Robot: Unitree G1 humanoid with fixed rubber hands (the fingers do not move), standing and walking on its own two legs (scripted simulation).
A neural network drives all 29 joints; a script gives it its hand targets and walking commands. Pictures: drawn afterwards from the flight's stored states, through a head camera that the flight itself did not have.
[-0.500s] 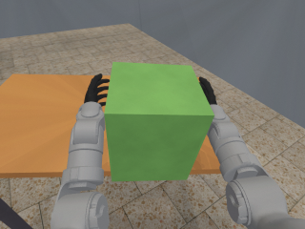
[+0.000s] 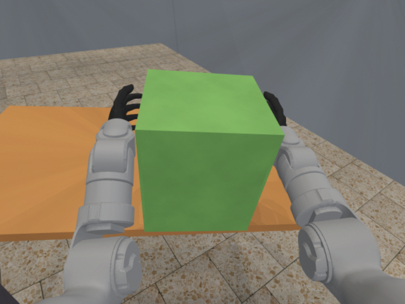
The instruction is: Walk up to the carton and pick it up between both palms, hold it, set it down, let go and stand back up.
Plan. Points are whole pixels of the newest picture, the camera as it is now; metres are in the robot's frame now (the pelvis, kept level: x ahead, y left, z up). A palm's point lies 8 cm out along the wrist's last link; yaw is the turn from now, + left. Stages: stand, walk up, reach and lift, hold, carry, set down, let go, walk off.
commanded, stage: reach and lift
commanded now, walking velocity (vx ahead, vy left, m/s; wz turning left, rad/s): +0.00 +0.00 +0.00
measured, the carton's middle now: (199, 152) +0.38 +0.01 +0.16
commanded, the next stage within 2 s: hold in 1.52 s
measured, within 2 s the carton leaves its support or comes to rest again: neither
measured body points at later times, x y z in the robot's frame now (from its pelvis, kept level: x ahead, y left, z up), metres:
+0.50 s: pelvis +0.01 +0.01 +0.00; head -0.07 +0.04 +0.44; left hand +0.40 +0.16 +0.26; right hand +0.40 -0.14 +0.26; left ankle +0.05 +0.13 -0.75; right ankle -0.02 -0.11 -0.75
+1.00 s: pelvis +0.01 +0.01 +0.00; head -0.08 +0.03 +0.44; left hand +0.40 +0.16 +0.28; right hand +0.40 -0.15 +0.29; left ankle +0.05 +0.13 -0.75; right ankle -0.02 -0.11 -0.75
